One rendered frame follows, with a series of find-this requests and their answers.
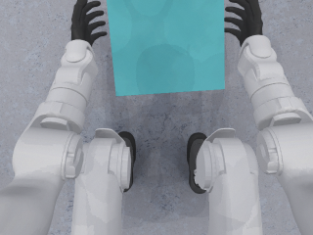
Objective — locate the robot right forearm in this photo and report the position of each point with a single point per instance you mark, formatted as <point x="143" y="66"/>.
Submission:
<point x="267" y="87"/>

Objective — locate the left robot upper arm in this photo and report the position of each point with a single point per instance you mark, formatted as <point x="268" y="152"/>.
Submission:
<point x="45" y="159"/>

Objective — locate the right robot foot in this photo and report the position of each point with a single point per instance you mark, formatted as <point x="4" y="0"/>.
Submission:
<point x="193" y="146"/>

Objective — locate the carton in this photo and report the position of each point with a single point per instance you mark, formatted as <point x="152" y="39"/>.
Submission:
<point x="167" y="46"/>

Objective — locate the robot right hand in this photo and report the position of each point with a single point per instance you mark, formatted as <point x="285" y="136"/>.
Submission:
<point x="251" y="23"/>

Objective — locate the robot left forearm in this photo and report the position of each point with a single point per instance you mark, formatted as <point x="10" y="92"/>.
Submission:
<point x="69" y="94"/>

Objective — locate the left robot shin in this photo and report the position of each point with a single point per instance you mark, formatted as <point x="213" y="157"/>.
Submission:
<point x="100" y="133"/>

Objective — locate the right robot upper arm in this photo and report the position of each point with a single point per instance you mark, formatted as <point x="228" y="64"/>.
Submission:
<point x="286" y="151"/>

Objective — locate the robot left hand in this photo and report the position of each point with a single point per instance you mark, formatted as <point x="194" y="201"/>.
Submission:
<point x="80" y="27"/>

